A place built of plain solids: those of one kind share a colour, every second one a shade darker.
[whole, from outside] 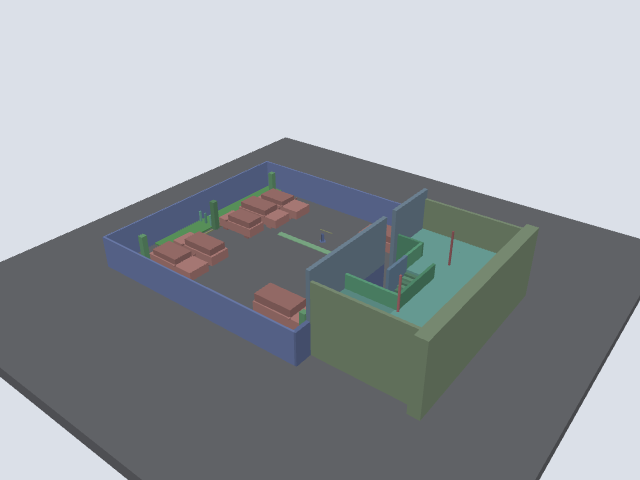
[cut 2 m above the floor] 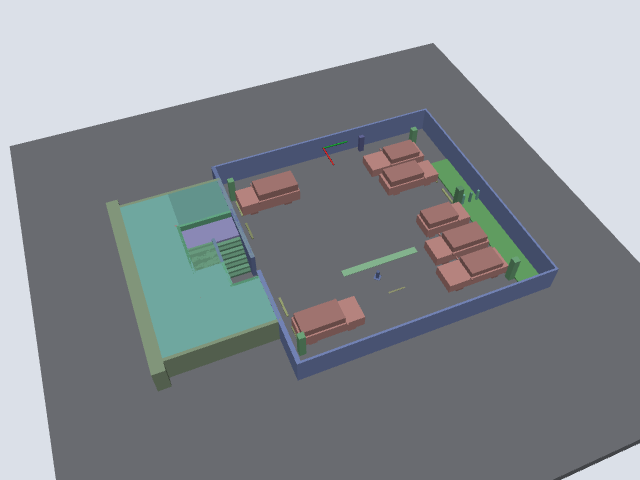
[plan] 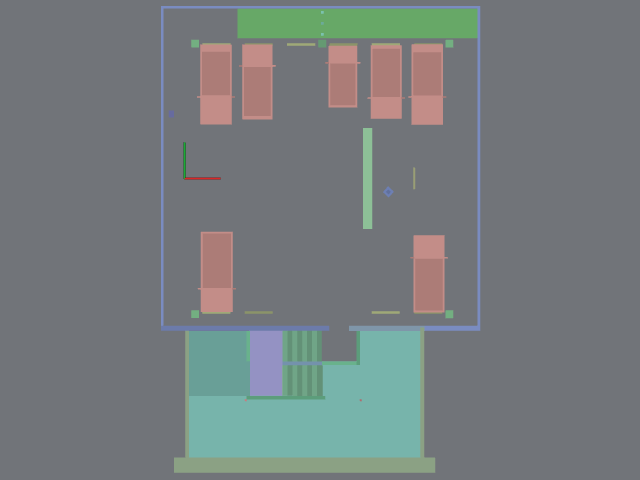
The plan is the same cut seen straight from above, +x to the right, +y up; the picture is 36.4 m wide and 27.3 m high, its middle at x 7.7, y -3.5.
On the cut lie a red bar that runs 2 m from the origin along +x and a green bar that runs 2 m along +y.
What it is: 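The pedestrian entrance of an underground car park of the 2000s; a paved forecourt at street level 3.07 m over the deck; an open stair well of 18 risers of 0.171 m and treads of 0.28 m, 1.74 m wide, a U of two flights side by side round a spine wall, with a half landing, along the facade; under a glazed canopy, a plain doorway into the deck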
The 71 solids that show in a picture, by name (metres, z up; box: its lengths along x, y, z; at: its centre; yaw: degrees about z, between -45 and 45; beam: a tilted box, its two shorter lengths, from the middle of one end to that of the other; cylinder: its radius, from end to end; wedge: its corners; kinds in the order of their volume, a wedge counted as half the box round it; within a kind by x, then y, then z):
{
 "paving_1": {"box": [3.47, 1.98, 3.12], "at": [1.98, -11.39, 1.51]},
 "paving_2": {"box": [3.47, 1.75, 3.12], "at": [1.98, -9.54, 1.51]},
 "paving_3": {"box": [13.16, 3.52, 3.12], "at": [6.83, -14.12, 1.51]},
 "paving_4": {"box": [5.6, 1.98, 3.12], "at": [10.6, -11.39, 1.51]},
 "paving_5": {"box": [3.63, 1.75, 3.12], "at": [11.59, -9.54, 1.51]},
 "boundary_1": {"box": [0.23, 7.64, 5.46], "at": [0.14, -12.29, 2.68]},
 "boundary_2": {"box": [14.88, 0.86, 5.52], "at": [6.83, -16.3, 2.71]},
 "boundary_3": {"box": [0.23, 7.64, 5.51], "at": [13.51, -12.29, 2.71]},
 "stair_step_1": {"box": [2.18, 1.76, 1.41], "at": [4.76, -9.54, 0.66]},
 "stair_step_2": {"box": [2.46, 1.76, 1.24], "at": [4.9, -9.54, 0.57]},
 "stair_step_3": {"box": [2.74, 1.76, 1.07], "at": [5.04, -9.54, 0.49]},
 "stair_step_4": {"box": [3.02, 1.76, 0.9], "at": [5.18, -9.54, 0.4]},
 "stair_step_5": {"box": [3.29, 1.76, 0.73], "at": [5.32, -9.54, 0.32]},
 "stair_step_6": {"box": [3.57, 1.76, 0.56], "at": [5.46, -9.54, 0.23]},
 "stair_step_7": {"box": [3.85, 1.76, 0.39], "at": [5.6, -9.54, 0.15]},
 "stair_step_8": {"box": [4.13, 1.76, 0.22], "at": [5.74, -9.54, 0.06]},
 "stair_step_9": {"box": [2.28, 1.76, 1.76], "at": [6.71, -11.5, 0.83]},
 "stair_step_10": {"box": [2.0, 1.76, 1.93], "at": [6.85, -11.5, 0.91]},
 "stair_step_11": {"box": [1.72, 1.76, 2.1], "at": [6.99, -11.5, 1.0]},
 "stair_step_12": {"box": [1.45, 1.76, 2.27], "at": [7.13, -11.5, 1.08]},
 "stair_step_13": {"box": [1.17, 1.76, 2.44], "at": [7.27, -11.5, 1.17]},
 "stair_step_14": {"box": [0.89, 1.76, 2.61], "at": [7.41, -11.5, 1.25]},
 "stair_step_15": {"box": [0.61, 1.76, 2.78], "at": [7.55, -11.5, 1.34]},
 "stair_step_16": {"box": [0.33, 1.76, 2.95], "at": [7.69, -11.5, 1.43]},
 "car_1": {"box": [1.8, 4.55, 0.73], "at": [1.79, 5.34, 0.54]},
 "car_2": {"box": [1.6, 2.48, 0.46], "at": [1.79, 5.97, 1.13]},
 "car_3": {"box": [1.82, 4.56, 0.93], "at": [1.83, -5.31, 0.64]},
 "car_4": {"box": [1.62, 3.1, 0.6], "at": [1.83, -4.68, 1.41]},
 "car_5": {"box": [1.53, 2.79, 0.53], "at": [4.14, 4.94, 1.21]},
 "car_6": {"box": [1.73, 4.27, 0.77], "at": [4.14, 5.48, 0.56]},
 "car_7": {"box": [1.44, 2.38, 0.51], "at": [9.0, 5.36, 1.2]},
 "car_8": {"box": [1.64, 3.52, 0.76], "at": [9.0, 5.79, 0.56]},
 "car_9": {"box": [1.76, 4.18, 0.76], "at": [11.47, 5.48, 0.56]},
 "car_10": {"box": [1.56, 2.73, 0.5], "at": [11.47, 6.01, 1.19]},
 "car_11": {"box": [1.79, 4.57, 0.73], "at": [13.8, 5.34, 0.55]},
 "car_12": {"box": [1.59, 2.46, 0.42], "at": [13.8, 5.95, 1.12]},
 "car_13": {"box": [1.57, 2.94, 0.54], "at": [13.9, -6.04, 1.29]},
 "car_14": {"box": [1.77, 4.4, 0.85], "at": [13.9, -5.43, 0.6]},
 "wall_1": {"box": [0.15, 18.33, 2.62], "at": [-1.27, 0.65, 1.26]},
 "wall_2": {"box": [9.57, 0.3, 2.62], "at": [3.44, -8.52, 1.26]},
 "wall_3": {"box": [18.16, 0.15, 2.62], "at": [7.73, 9.73, 1.26]},
 "wall_4": {"box": [7.46, 0.3, 2.62], "at": [13.08, -8.52, 1.26]},
 "wall_5": {"box": [0.15, 18.33, 2.62], "at": [16.73, 0.65, 1.26]},
 "facade_1": {"box": [8.23, 0.3, 6.22], "at": [4.11, -8.52, 3.06]},
 "facade_2": {"box": [4.3, 0.3, 6.22], "at": [11.5, -8.52, 3.06]},
 "stair_landing_1": {"box": [1.9, 3.72, 1.59], "at": [4.62, -10.52, 0.74]},
 "rim_guard_1": {"box": [0.2, 3.9, 4.19], "at": [3.62, -10.62, 2.05]},
 "rim_guard_2": {"box": [4.48, 0.2, 4.19], "at": [5.76, -12.47, 2.05]},
 "rim_guard_3": {"box": [2.17, 0.2, 4.19], "at": [8.89, -10.51, 2.05]},
 "rim_guard_4": {"box": [0.2, 1.94, 4.19], "at": [9.87, -9.64, 2.05]},
 "walkway_1": {"box": [13.66, 1.69, 0.17], "at": [9.83, 8.81, 0.04]},
 "column_1": {"box": [0.45, 0.45, 2.59], "at": [0.6, -7.72, 1.25]},
 "column_2": {"box": [0.45, 0.45, 2.59], "at": [0.6, 7.67, 1.25]},
 "column_3": {"box": [0.45, 0.45, 2.59], "at": [7.83, 7.67, 1.25]},
 "column_4": {"box": [0.45, 0.45, 2.59], "at": [15.06, -7.72, 1.25]},
 "column_5": {"box": [0.45, 0.45, 2.59], "at": [15.06, 7.67, 1.25]},
 "spine_1": {"box": [2.24, 0.22, 4.19], "at": [6.69, -10.52, 2.05]},
 "hump_1": {"box": [0.52, 5.74, 0.1], "at": [10.41, 0.0, 0.0]},
 "wheelstop_1": {"box": [1.6, 0.15, 0.15], "at": [1.8, -7.62, 0.03]},
 "wheelstop_2": {"box": [1.6, 0.15, 0.15], "at": [1.8, 7.62, 0.03]},
 "wheelstop_3": {"box": [1.6, 0.15, 0.15], "at": [4.21, -7.62, 0.03]},
 "wheelstop_4": {"box": [1.6, 0.15, 0.15], "at": [4.21, 7.62, 0.03]},
 "wheelstop_5": {"box": [1.6, 0.15, 0.15], "at": [6.62, 7.62, 0.03]},
 "wheelstop_6": {"box": [1.6, 0.15, 0.15], "at": [9.04, 7.62, 0.03]},
 "wheelstop_7": {"box": [1.6, 0.15, 0.15], "at": [11.45, -7.62, 0.03]},
 "wheelstop_8": {"box": [1.6, 0.15, 0.15], "at": [11.45, 7.62, 0.03]},
 "pay_station_1": {"box": [0.3, 0.4, 1.5], "at": [-0.75, 3.67, 0.7]},
 "canopy_post_1": {"box": [0.12, 0.12, 5.71], "at": [3.48, -12.61, 2.81]},
 "canopy_post_2": {"box": [0.12, 0.12, 5.71], "at": [10.01, -12.61, 2.81]},
 "traffic_cone_1": {"box": [0.45, 0.45, 0.08], "at": [11.59, -0.76, -0.01], "yaw": -41.8},
 "cable_cover_1": {"box": [0.11, 1.24, 0.08], "at": [13.06, 0.0, -0.02]}
}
